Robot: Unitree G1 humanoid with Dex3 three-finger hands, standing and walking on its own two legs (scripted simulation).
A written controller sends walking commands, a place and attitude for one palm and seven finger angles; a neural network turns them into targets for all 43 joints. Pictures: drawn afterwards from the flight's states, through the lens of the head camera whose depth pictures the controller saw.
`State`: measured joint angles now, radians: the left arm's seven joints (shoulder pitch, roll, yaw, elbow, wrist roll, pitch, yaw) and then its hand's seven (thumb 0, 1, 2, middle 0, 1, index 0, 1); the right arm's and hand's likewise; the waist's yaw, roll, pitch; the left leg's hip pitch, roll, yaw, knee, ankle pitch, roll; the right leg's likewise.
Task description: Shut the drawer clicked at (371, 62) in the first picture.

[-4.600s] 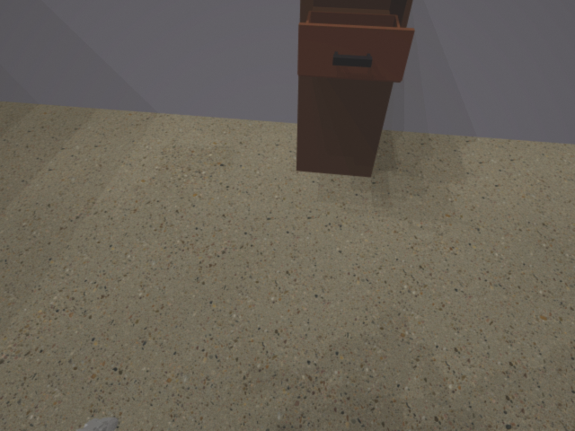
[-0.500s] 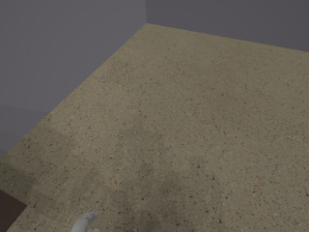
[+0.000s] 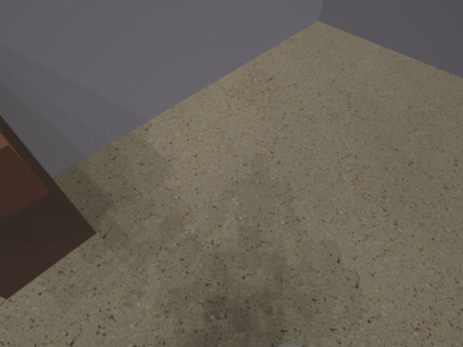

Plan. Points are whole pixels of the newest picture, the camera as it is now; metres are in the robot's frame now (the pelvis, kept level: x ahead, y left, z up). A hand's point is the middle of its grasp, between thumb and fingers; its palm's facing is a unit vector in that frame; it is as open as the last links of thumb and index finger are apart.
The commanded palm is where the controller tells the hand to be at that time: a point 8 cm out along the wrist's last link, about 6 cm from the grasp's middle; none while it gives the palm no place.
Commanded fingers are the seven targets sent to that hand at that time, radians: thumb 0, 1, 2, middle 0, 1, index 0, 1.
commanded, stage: turn to face it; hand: left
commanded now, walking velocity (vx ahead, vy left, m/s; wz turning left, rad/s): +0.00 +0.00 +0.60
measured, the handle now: out of the picture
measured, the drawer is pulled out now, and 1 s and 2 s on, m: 0.29 0.29 0.29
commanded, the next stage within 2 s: take the last steps up to it in 1.16 s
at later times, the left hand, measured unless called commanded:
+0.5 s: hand out of the picture -0.06 +0.16 -0.17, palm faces +0.36 -0.90 -0.25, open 7.3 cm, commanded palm none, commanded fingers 0.00 0.90 0.90 -0.20 -0.30 -0.20 -0.30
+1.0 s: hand out of the picture -0.03 +0.20 -0.15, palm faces +0.55 -0.78 -0.30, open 7.3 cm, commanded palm none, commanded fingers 0.00 0.90 0.90 -0.20 -0.30 -0.20 -0.30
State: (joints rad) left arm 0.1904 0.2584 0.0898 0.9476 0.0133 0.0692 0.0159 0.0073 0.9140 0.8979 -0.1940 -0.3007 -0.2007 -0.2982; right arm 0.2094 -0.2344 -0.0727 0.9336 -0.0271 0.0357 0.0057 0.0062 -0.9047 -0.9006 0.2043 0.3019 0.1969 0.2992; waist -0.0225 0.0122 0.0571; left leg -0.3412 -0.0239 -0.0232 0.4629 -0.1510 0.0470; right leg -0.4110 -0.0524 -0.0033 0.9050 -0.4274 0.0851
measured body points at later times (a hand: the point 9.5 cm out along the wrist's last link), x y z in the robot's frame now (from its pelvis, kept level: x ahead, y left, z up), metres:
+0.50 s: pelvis -0.03 -0.04 +0.00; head +0.02 -0.03 +0.44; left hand -0.08 +0.21 -0.15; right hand +0.16 -0.25 -0.15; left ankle -0.09 +0.09 -0.71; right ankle -0.02 -0.16 -0.74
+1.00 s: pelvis -0.02 -0.04 -0.01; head +0.03 -0.04 +0.44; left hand -0.06 +0.24 -0.12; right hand +0.19 -0.21 -0.17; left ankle -0.10 +0.07 -0.72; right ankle +0.05 -0.12 -0.74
